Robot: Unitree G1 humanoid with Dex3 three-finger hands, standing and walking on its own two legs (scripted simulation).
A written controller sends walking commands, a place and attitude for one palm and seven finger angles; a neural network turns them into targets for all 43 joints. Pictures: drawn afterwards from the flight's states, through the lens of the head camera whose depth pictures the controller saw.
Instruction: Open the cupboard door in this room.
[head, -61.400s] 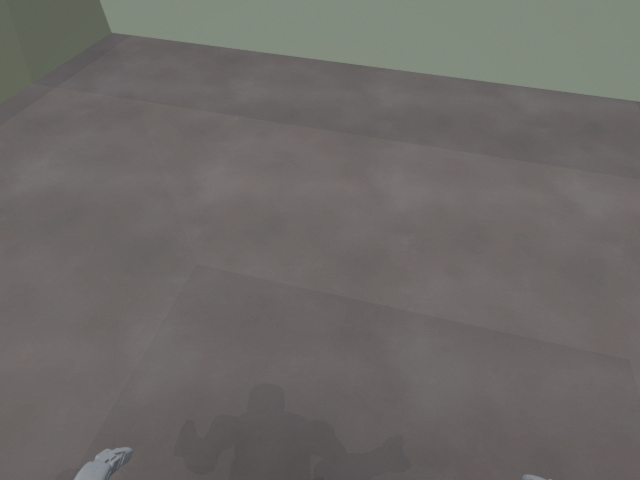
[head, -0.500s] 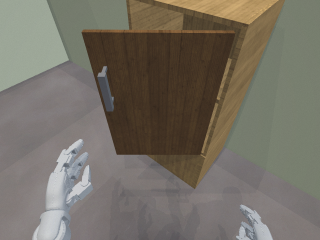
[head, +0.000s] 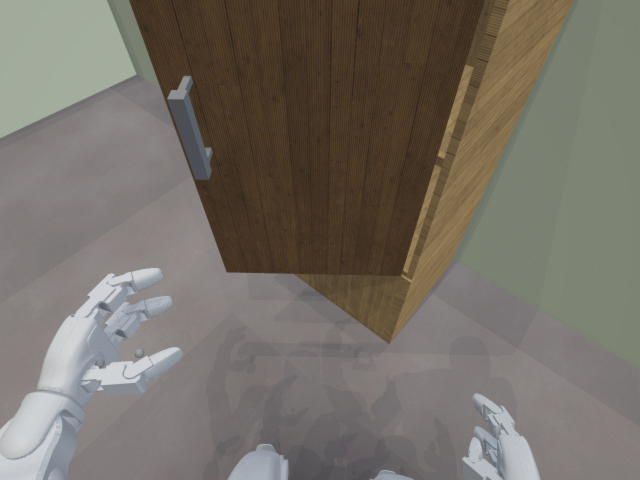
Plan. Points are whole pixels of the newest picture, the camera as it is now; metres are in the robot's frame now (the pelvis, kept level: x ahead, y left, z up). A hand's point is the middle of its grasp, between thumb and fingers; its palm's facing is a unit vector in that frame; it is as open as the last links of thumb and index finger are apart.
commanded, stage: raise the hand with hooked fingers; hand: left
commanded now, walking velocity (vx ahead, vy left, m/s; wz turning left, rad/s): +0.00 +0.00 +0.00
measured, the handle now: (195, 130) +0.55 +0.21 +0.13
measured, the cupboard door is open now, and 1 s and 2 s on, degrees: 38 38 38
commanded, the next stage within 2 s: move the hooked fingers beside the handle in 1.34 s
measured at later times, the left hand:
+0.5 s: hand (45, 296) +0.28 +0.30 +0.12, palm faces +0.07 -1.00 -0.04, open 13.4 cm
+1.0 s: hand (20, 262) +0.31 +0.32 +0.14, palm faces +0.03 -1.00 -0.04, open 14.0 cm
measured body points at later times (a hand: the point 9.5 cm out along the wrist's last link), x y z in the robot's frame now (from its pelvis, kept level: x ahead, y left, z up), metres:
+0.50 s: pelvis +0.02 +0.04 +0.03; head +0.04 +0.05 +0.48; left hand +0.27 +0.35 +0.13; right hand +0.20 -0.20 -0.03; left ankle +0.06 +0.12 -0.68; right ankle +0.00 -0.08 -0.68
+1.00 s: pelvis +0.01 +0.05 +0.04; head +0.03 +0.05 +0.49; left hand +0.30 +0.38 +0.15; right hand +0.16 -0.20 -0.04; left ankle +0.06 +0.12 -0.68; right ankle +0.00 -0.08 -0.68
